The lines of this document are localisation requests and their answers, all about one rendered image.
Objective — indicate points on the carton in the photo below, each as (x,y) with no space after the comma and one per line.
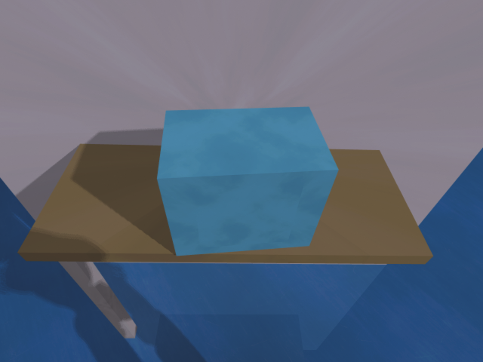
(243,179)

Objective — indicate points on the table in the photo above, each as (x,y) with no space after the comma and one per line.
(107,207)

